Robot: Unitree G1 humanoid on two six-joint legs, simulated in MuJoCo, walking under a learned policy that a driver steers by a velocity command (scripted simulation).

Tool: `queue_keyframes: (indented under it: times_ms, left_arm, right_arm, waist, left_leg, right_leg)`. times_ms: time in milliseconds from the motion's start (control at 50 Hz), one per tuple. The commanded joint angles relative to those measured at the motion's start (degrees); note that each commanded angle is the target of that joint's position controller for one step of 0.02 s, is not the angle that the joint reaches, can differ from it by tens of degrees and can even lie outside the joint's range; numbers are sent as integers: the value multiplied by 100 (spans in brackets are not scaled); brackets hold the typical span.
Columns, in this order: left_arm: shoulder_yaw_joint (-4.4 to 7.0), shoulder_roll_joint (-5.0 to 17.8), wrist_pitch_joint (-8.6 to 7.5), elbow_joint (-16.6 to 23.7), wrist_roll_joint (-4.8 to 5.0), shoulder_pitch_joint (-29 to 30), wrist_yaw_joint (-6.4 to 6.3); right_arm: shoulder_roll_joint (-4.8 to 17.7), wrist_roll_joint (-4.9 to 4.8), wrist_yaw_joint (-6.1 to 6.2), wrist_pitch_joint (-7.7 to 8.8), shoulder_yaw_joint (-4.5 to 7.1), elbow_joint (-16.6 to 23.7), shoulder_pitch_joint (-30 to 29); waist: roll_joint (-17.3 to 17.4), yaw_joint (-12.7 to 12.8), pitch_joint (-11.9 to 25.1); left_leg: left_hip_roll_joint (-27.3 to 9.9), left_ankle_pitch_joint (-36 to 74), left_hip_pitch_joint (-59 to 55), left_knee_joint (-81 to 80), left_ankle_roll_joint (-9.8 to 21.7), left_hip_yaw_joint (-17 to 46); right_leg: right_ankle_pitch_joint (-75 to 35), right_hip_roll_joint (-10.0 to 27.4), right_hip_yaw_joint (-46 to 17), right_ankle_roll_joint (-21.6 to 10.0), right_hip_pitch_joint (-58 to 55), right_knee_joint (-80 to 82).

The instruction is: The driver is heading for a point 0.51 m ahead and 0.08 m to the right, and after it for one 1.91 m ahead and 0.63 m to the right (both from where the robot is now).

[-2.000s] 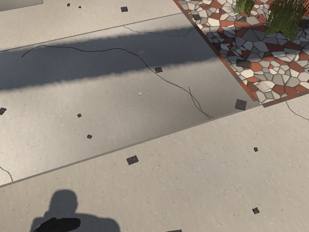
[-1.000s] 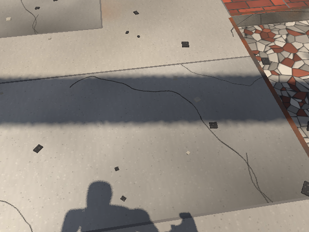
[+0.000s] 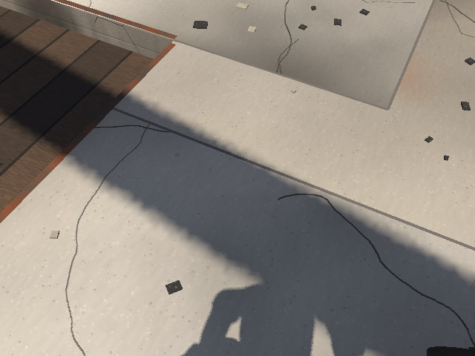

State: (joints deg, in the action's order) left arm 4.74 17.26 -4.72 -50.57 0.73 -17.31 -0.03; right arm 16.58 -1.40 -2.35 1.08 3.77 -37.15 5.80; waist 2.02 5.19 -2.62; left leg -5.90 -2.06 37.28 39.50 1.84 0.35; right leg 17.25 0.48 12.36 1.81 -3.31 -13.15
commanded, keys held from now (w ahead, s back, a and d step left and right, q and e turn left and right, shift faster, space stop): w+q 0.02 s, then w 0.22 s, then w+e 0.30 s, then e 0.46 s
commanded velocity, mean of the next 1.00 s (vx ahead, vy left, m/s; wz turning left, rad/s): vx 0.37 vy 0.00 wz -0.17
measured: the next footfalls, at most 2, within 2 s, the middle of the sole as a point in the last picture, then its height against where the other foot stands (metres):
left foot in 0.08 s outside the picture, level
right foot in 0.64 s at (287, 322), level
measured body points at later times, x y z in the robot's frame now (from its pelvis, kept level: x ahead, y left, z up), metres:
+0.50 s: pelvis +0.28 +0.05 +0.00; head +0.31 +0.06 +0.45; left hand +0.44 +0.31 -0.11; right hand +0.36 -0.23 -0.11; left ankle +0.18 +0.12 -0.74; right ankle +0.49 -0.10 -0.68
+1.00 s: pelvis +0.50 +0.03 +0.00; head +0.55 +0.00 +0.45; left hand +0.71 +0.27 -0.09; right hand +0.60 -0.28 -0.10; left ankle +0.63 +0.17 -0.70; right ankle +0.52 -0.06 -0.74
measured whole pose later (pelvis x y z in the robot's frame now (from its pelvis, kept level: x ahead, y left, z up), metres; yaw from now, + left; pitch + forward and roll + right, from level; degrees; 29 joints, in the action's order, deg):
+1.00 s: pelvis +0.50 +0.03 +0.00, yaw -16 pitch +4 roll +0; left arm 4.2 18.2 1.6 -38.6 0.7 -10.7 -1.1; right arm 17.2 0.4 1.9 0.9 2.2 -39.6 6.8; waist 0.8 1.5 -2.1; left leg -0.8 -14.1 33.5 45.0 -5.7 7.7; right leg 10.0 -7.2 -8.4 -3.6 20.4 -27.7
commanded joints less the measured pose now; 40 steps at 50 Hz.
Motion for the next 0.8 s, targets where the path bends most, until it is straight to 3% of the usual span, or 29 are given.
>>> queue_keyframes:
  times_ms: [20,40,60,80,100,120,140,160,180,200,220,260,300,420,480,540,580,600,620,640,660,680,700,720,740,780,800]
  left_arm:
    - [268,1153,36,327,99,199,-30]
    - [288,1236,72,314,131,164,-39]
    - [279,1257,115,302,150,197,-45]
    - [190,1066,118,294,101,116,-58]
    - [-10,508,66,484,-148,-111,-27]
    - [-151,256,-114,627,-103,-331,32]
    - [-1,835,-226,658,157,250,91]
    - [-15,828,-280,778,245,577,106]
    - [-29,748,-289,738,135,653,53]
    - [6,774,-243,680,25,596,24]
    - [9,743,-168,618,8,416,37]
    - [-13,573,-35,511,-8,219,43]
    - [-40,477,53,549,-16,430,30]
    - [-131,255,-4,768,57,1249,150]
    - [-170,208,-21,968,65,1621,244]
    - [-188,193,-38,1186,40,1832,382]
    - [-114,347,-35,1243,-34,1551,444]
    - [-21,530,-28,1168,-61,1061,443]
    - [122,797,-39,999,-61,246,400]
    - [252,1195,-15,940,-79,-431,298]
    - [308,1735,3,1062,-119,-307,240]
    - [231,1315,43,1192,-95,-554,217]
    - [173,1098,82,1286,-84,-197,190]
    - [137,915,122,1325,11,148,157]
    - [90,785,177,1399,38,437,118]
    - [86,775,237,1520,-94,684,85]
    - [104,814,246,1538,-104,783,79]
  right_arm:
    - [398,18,-80,56,100,600,-425]
    - [502,46,-71,40,159,583,-216]
    - [689,51,-49,27,282,426,450]
    - [1014,20,33,-2,471,113,1466]
    - [1573,8,162,-33,598,-33,2109]
    - [1745,-15,131,48,532,126,1910]
    - [1227,41,67,125,375,105,1854]
    - [1073,72,56,185,320,56,1633]
    - [915,77,57,219,263,56,1221]
    - [700,123,63,249,189,90,898]
    - [620,171,74,272,153,125,727]
    - [631,162,97,355,156,57,677]
    - [696,178,136,425,172,-78,763]
    - [749,220,237,462,159,-417,1032]
    - [786,179,252,425,182,-630,1264]
    - [829,132,291,299,210,-758,1371]
    - [971,138,386,181,238,-685,1131]
    - [1042,143,449,120,247,-635,1071]
    - [1040,130,499,76,228,-583,965]
    - [910,187,523,123,155,-469,1046]
    - [107,415,381,265,-88,-294,1959]
    - [689,266,276,403,-35,-414,1686]
    - [872,28,240,446,24,-196,1043]
    - [823,58,282,447,-6,-84,720]
    - [836,146,345,386,22,-89,575]
    - [819,179,392,203,58,-41,802]
    - [693,188,414,148,30,-83,973]
  waist:
    - [-583,-234,-134]
    - [-665,-400,79]
    - [-625,-835,457]
    - [-441,-1323,978]
    - [749,-1315,1549]
    - [1368,-933,2483]
    - [526,-1242,2139]
    - [461,-1155,1375]
    - [26,-910,927]
    - [106,-696,705]
    - [228,-529,638]
    - [163,-402,600]
    - [60,-434,373]
    - [56,-813,-62]
    - [-7,-985,-257]
    - [-5,-1013,-266]
    - [228,-758,0]
    - [378,-518,381]
    - [323,-85,824]
    - [-197,220,1419]
    - [-1794,-532,2273]
    - [-958,38,3326]
    - [-694,101,2617]
    - [-225,-56,1795]
    - [2,-242,1207]
    - [-275,-615,860]
    - [-390,-724,817]
  left_leg:
    - [243,-525,-263,-317,250,-333]
    - [463,-844,-755,-361,375,-485]
    - [729,-804,-1727,-612,546,-621]
    - [904,-496,-3324,-795,745,-542]
    - [-415,-623,-5251,-859,1271,1517]
    - [-1508,-1594,-6044,-1948,2166,4464]
    - [-1441,-1718,-5778,-2247,1871,4035]
    - [-1243,-1386,-5046,-2228,1649,3157]
    - [-994,-874,-4192,-2256,1446,2507]
    - [-789,-305,-3556,-2365,1341,2041]
    - [-674,-62,-3152,-2543,1319,1811]
    - [-629,352,-2867,-2835,1384,1429]
    - [-604,621,-2819,-3048,1351,1008]
    - [-424,426,-3016,-3347,911,-72]
    - [-629,578,-3616,-3281,858,-293]
    - [-860,1439,-4386,-2842,778,-423]
    - [-795,3787,-4551,-1973,581,-618]
    - [-711,4790,-4553,-1239,454,-679]
    - [-504,4876,-4163,-94,244,-833]
    - [-181,3121,-2946,1566,-75,-871]
    - [1051,-3289,-380,3941,-560,-495]
    - [1084,-3625,-62,4681,-527,698]
    - [719,-3172,275,4494,-416,810]
    - [492,-2783,388,4007,-380,642]
    - [363,-2579,265,3647,-423,546]
    - [299,-2385,-434,3114,-482,527]
    - [314,-2353,-598,2748,-553,450]
  right_leg:
    - [-3229,1634,-348,-866,-50,-67]
    - [-4237,1632,-267,-825,-82,-556]
    - [-4971,1525,-108,-729,79,-1481]
    - [-4737,1304,33,-547,837,-2748]
    - [-1496,830,108,-239,2843,-4826]
    - [1706,-83,-999,-74,4194,-6302]
    - [1397,207,-1615,-144,4749,-6598]
    - [994,428,-1504,-256,4940,-6394]
    - [529,693,-1491,-275,4710,-5936]
    - [231,857,-1532,-262,4337,-5544]
    - [9,934,-1564,-240,3994,-5402]
    - [-280,937,-1507,-134,3824,-5120]
    - [-816,950,-1516,-20,4112,-4670]
    - [-2658,604,-1423,-85,4117,-2765]
    - [-2669,469,-1384,-224,4326,-2221]
    - [-2003,333,-1212,-420,4593,-1964]
    - [-1405,-28,-821,-580,4060,-1911]
    - [-1231,-282,-651,-668,3431,-1962]
    - [-1667,-494,-642,-820,2304,-1647]
    - [-3235,141,-1591,-1169,621,-1589]
    - [-5268,1915,-4379,-2482,-1759,-1985]
    - [-4873,2082,-5205,-2756,-2175,-1517]
    - [-4671,1824,-4332,-2441,-1639,-1364]
    - [-4368,1537,-3783,-2178,-717,-1201]
    - [-4228,1355,-3465,-2051,227,-983]
    - [-4060,1089,-3192,-2004,1469,-627]
    - [-4225,1000,-3008,-1982,1798,-585]
Keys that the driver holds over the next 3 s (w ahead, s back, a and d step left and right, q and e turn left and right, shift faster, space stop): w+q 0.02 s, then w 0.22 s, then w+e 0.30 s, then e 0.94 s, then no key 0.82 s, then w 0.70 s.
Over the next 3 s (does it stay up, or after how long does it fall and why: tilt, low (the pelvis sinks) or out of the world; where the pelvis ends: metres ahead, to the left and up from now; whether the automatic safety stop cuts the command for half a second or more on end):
stays up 0.76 -0.12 -0.02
